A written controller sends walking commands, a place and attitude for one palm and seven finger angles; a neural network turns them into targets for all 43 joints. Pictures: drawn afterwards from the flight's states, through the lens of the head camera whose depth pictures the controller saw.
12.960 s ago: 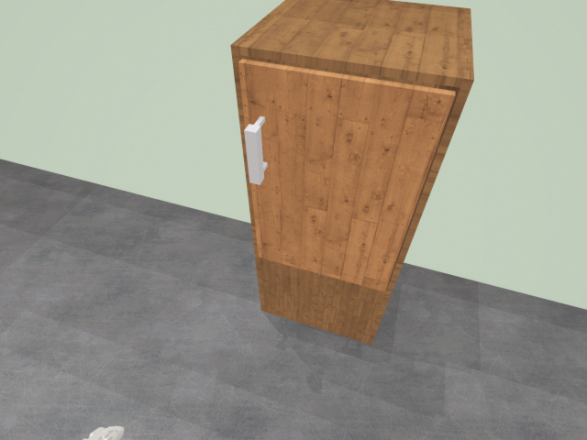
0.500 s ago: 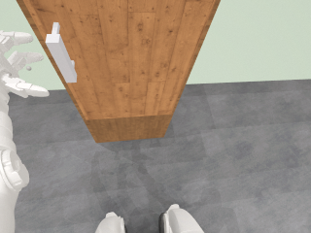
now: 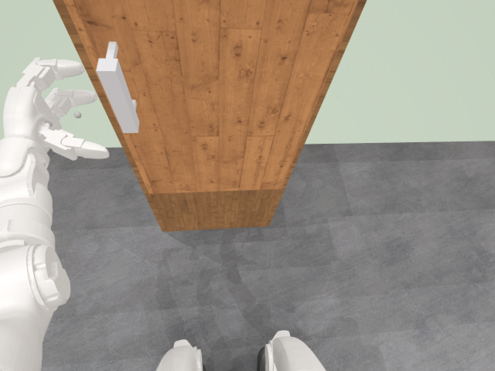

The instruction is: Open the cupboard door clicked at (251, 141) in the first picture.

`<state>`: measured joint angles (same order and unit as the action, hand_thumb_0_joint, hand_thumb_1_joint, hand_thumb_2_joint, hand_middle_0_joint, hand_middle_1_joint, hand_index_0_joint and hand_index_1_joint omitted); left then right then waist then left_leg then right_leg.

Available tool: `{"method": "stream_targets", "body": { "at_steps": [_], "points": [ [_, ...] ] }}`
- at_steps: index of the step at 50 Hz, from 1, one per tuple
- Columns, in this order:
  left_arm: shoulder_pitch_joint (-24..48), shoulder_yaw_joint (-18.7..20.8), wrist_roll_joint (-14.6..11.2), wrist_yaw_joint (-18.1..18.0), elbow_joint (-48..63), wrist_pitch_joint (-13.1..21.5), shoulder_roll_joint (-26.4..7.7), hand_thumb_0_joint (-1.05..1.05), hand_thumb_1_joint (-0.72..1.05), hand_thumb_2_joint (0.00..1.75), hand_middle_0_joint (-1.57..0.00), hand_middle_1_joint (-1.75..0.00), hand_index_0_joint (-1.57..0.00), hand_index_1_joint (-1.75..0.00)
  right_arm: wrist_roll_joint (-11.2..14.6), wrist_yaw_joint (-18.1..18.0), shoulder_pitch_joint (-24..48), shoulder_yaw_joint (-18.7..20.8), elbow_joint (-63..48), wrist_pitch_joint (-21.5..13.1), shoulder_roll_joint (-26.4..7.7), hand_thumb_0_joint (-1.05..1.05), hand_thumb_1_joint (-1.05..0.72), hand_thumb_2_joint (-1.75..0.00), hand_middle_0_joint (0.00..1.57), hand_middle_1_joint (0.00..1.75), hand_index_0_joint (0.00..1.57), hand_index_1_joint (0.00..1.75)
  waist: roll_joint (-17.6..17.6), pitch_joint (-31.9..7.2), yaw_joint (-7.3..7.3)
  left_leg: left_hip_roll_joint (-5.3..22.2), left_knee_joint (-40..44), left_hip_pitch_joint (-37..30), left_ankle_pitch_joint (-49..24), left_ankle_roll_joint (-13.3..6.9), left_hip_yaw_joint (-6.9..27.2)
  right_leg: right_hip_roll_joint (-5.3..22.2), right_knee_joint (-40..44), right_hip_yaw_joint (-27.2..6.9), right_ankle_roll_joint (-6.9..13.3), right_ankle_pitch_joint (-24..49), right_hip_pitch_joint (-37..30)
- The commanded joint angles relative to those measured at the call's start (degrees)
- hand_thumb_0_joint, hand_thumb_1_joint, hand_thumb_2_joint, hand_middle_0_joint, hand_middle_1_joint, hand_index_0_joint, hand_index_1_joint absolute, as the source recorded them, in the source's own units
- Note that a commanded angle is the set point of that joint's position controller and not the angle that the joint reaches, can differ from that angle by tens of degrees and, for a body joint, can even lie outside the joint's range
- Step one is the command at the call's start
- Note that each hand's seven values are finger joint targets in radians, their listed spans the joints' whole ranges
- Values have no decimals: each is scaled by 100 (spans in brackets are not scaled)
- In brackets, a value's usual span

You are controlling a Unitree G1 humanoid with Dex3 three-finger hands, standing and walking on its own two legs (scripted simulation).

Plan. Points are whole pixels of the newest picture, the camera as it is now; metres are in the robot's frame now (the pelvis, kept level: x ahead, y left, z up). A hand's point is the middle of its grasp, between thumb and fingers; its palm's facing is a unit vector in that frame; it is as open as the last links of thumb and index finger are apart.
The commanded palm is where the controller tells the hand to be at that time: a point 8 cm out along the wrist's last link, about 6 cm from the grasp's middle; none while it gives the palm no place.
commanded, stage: move the hooked fingers beside the handle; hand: left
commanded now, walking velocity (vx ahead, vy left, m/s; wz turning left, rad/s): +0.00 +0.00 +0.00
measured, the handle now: (122, 89) +0.54 +0.17 +0.08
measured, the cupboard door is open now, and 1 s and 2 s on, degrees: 0 0 0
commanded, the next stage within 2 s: slide the fingers in behind the handle in 0.08 s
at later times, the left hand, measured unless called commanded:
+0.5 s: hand (91, 109) +0.50 +0.21 +0.09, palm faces +0.01 -1.00 -0.02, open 13.9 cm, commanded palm +0.47 +0.25 +0.09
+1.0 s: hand (113, 113) +0.49 +0.18 +0.09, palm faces +0.01 -1.00 -0.02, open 14.0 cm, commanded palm +0.46 +0.22 +0.09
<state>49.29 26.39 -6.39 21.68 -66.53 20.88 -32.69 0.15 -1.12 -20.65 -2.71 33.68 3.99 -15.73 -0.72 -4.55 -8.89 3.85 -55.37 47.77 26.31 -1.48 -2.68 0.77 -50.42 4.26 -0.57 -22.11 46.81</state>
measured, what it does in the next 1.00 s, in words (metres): stands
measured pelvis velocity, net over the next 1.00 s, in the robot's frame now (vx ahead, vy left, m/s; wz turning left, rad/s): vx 0.00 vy -0.01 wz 0.00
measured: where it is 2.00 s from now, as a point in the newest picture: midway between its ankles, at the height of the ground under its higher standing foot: outside the picture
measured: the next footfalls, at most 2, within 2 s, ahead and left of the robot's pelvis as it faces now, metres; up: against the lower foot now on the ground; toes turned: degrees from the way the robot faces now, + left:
none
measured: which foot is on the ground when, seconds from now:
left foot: down 0.00-1.00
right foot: down 0.00-1.00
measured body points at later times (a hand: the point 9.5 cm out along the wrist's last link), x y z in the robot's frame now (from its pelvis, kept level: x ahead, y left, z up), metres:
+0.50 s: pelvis -0.01 -0.01 +0.00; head +0.12 +0.01 +0.43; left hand +0.49 +0.26 +0.09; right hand -0.01 -0.28 -0.11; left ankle +0.00 +0.10 -0.68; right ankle +0.01 -0.13 -0.68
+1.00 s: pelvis +0.00 -0.01 +0.00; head +0.11 +0.00 +0.44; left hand +0.48 +0.23 +0.09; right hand +0.02 -0.27 -0.11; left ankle +0.00 +0.10 -0.68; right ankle +0.01 -0.13 -0.68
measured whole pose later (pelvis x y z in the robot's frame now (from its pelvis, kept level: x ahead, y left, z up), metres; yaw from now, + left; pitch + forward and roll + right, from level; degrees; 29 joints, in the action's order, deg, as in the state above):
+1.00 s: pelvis +0.00 -0.01 +0.00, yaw +0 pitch +18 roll -2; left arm 47.2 22.8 -5.7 14.9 -63.9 21.6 -26.7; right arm 0.2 0.1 -22.3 -1.8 33.9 3.7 -14.9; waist -1.6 -5.3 -8.6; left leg 4.0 -53.9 45.9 25.9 -0.7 -3.1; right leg 0.4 -50.4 3.6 0.2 -22.3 45.9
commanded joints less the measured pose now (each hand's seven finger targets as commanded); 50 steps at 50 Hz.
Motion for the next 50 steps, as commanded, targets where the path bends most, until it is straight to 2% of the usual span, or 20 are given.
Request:
{"method": "stream_targets", "body": {
  "at_steps": [1,5,9,11,13,15,19,22,25,28,31,34,38,39,42,44,45,46,47,50],
  "points": [
    [2500,194,-39,-56,1306,427,-1900,0,-50,30,-30,-120,-30,-120,-10,-102,-1004,385,-221,-102,-1066,0,-90,-90,20,30,20,30,-1058,-2756,13,-185,574,-2112,-2695,49,496,-332,380,-193,163,1821,-891],
    [2459,24,-97,27,912,235,-1728,0,-50,30,-30,-120,-30,-120,18,-124,-1035,380,-220,-79,-1112,0,-90,-90,20,30,20,30,-681,-2365,-122,-182,652,-1748,-2270,5,486,-344,467,-181,143,1649,-878],
    [2534,149,-148,81,829,197,-1892,0,-50,30,-30,-120,-30,-120,12,-151,-1118,374,-201,-96,-1144,0,-90,-90,20,30,20,30,-583,-2444,-104,-204,643,-1565,-2130,-21,461,-339,467,-213,146,1661,-1033],
    [2612,4,-137,67,794,201,-1741,0,-50,30,-30,-120,-30,-120,7,-148,-1121,366,-202,-115,-1125,0,-90,-90,20,30,20,30,-453,-2304,-173,-220,657,-1353,-1868,-48,431,-329,518,-254,117,1539,-1047],
    [2731,74,-152,39,1126,323,-1766,0,-50,30,-30,-120,-30,-120,-20,-134,-1177,394,-192,-136,-1113,0,-90,-90,20,30,20,30,-729,-2708,-107,-225,615,-1640,-2122,-39,434,-340,458,-264,139,1691,-1095],
    [2582,151,-139,1,1065,346,-1852,0,-50,30,-30,-120,-30,-120,-11,-130,-1171,395,-190,-129,-1113,0,-90,-90,20,30,20,30,-672,-2690,-83,-220,612,-1560,-2081,-35,412,-337,465,-276,134,1678,-1132],
    [2657,21,-98,-81,988,295,-1661,0,-50,30,-30,-120,-30,-120,-14,-99,-1194,404,-164,-120,-1093,0,-90,-90,20,30,20,30,-762,-2511,-123,-228,629,-1491,-1926,-44,401,-339,497,-272,131,1554,-1016],
    [2686,87,-36,-170,1153,308,-1800,0,-50,30,-30,-120,-30,-120,-22,-98,-1249,414,-180,-121,-1092,0,-90,-90,20,30,20,30,-726,-2667,-92,-236,615,-1543,-2045,-63,408,-346,472,-285,144,1695,-1159],
    [2691,-173,-2,-195,1081,277,-1463,0,-50,30,-30,-120,-30,-120,-13,-77,-1215,424,-124,-128,-1067,0,-90,-90,20,30,20,30,-803,-2475,-174,-217,644,-1645,-1955,-37,423,-341,526,-244,133,1528,-897],
    [2623,-224,-116,-197,1307,338,-1231,0,-50,30,-30,-120,-30,-120,-22,-56,-1204,449,-147,-143,-1053,0,-90,-90,20,30,20,30,-868,-2819,-130,-222,620,-1937,-2275,-27,428,-363,499,-238,152,1769,-990],
    [2520,-188,-196,-226,1143,301,-1159,0,-50,30,-30,-120,-30,-120,-10,-54,-1167,450,-123,-140,-1058,0,-90,-90,20,30,20,30,-514,-2541,-138,-222,657,-1688,-2063,-33,410,-360,532,-221,137,1686,-1048],
    [2505,-217,-129,-335,1157,316,-1114,0,-50,30,-30,-120,-30,-120,-14,-37,-1138,442,-150,-143,-1031,0,-90,-90,20,30,20,30,-726,-2457,-88,-228,665,-1757,-2224,-10,422,-350,472,-195,155,1752,-944],
    [2452,-176,-73,-576,1566,468,-1034,0,-50,30,-30,-120,-30,-120,-47,22,-1115,462,-211,-166,-973,0,-90,-90,20,30,20,30,-845,-2833,21,-223,625,-2092,-2662,19,441,-354,393,-190,159,1995,-1020],
    [2401,-73,-84,-628,1545,488,-1111,0,-50,30,-30,-120,-30,-120,-45,24,-1119,471,-201,-163,-977,0,-90,-90,20,30,20,30,-601,-2806,20,-212,612,-2020,-2683,10,425,-354,397,-189,144,2079,-1111],
    [2191,-43,-102,-683,1520,500,-1049,0,-50,30,-30,-120,-30,-120,-41,39,-1076,464,-268,-157,-952,0,-90,-90,20,30,20,30,-448,-2768,87,-260,622,-1759,-2628,-16,353,-353,374,-229,151,2280,-1437],
    [2221,-30,-34,-695,1353,436,-1139,0,-50,30,-30,-120,-30,-120,-24,26,-1070,455,-236,-132,-965,0,-90,-90,20,30,20,30,-289,-2567,44,-261,674,-1536,-2431,-20,335,-329,392,-241,127,2247,-1488],
    [2172,-152,-15,-692,1374,408,-982,0,-50,30,-30,-120,-30,-120,-14,30,-1030,462,-272,-127,-944,0,-90,-90,20,30,20,30,-473,-2548,40,-275,685,-1581,-2373,-20,299,-329,419,-260,127,2196,-1419],
    [2200,-182,-20,-704,1447,412,-931,0,-50,30,-30,-120,-30,-120,-8,34,-1035,471,-265,-134,-937,0,-90,-90,20,30,20,30,-350,-2543,33,-270,698,-1600,-2358,-24,307,-327,437,-248,125,2184,-1439],
    [2190,-200,-43,-694,1580,456,-883,0,-50,30,-30,-120,-30,-120,-17,35,-1005,467,-304,-146,-925,0,-90,-90,20,30,20,30,-618,-2639,77,-282,674,-1743,-2507,-19,297,-330,411,-258,152,2266,-1445],
    [2401,-455,-102,-676,1660,530,-556,0,-50,30,-30,-120,-30,-120,-13,40,-975,476,-224,-166,-897,0,-90,-90,20,30,20,30,-568,-2593,-23,-258,677,-1879,-2447,10,344,-338,445,-232,139,2142,-1267]
  ]
}}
